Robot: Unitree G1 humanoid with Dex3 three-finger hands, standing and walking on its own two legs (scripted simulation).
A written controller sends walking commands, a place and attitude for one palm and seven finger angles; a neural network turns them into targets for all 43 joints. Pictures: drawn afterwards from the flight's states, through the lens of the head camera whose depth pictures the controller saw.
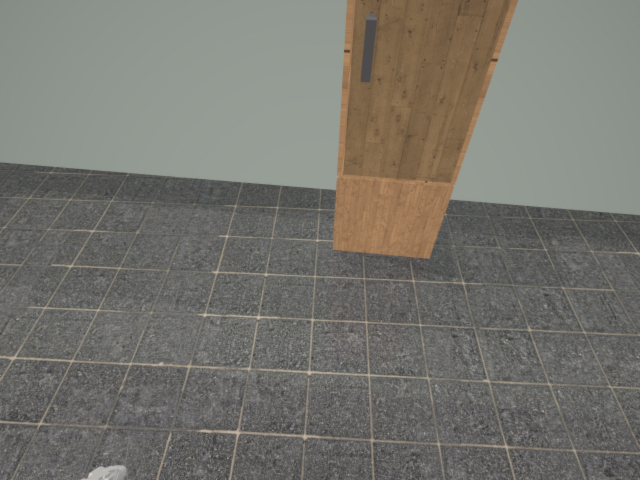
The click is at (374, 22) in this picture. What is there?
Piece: cupboard door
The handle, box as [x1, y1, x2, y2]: [360, 12, 376, 81]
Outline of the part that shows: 373,12 370,12 370,15 366,16 360,81 369,81 376,24 376,17 373,16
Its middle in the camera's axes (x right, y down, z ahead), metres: +0.12 -0.49 +0.99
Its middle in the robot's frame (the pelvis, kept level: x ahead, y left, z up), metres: +1.09 -0.07 +0.09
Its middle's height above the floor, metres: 0.86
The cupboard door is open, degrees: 0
